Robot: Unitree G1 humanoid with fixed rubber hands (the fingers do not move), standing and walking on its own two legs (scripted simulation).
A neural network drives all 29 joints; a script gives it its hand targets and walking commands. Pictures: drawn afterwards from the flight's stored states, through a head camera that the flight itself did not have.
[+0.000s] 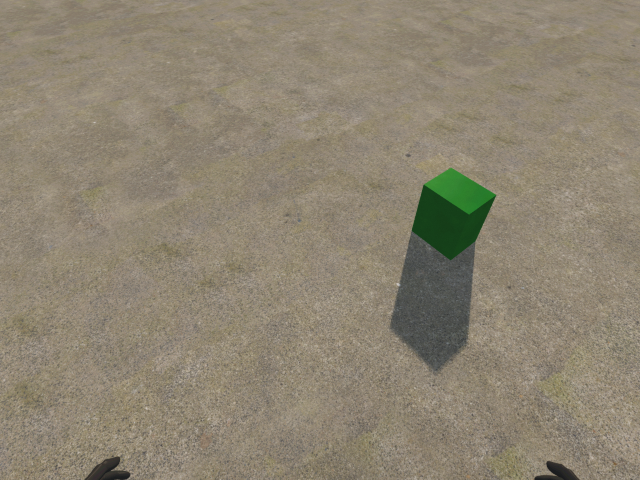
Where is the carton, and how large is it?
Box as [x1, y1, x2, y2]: [412, 168, 495, 259]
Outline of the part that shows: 452,168 446,170 423,185 412,227 412,230 449,259 451,259 475,240 495,196 495,194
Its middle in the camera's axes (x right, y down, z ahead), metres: +0.54 -0.10 +1.59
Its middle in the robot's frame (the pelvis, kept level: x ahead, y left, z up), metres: +1.19 -0.51 -0.65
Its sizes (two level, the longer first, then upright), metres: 0.213 0.168 0.264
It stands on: the floor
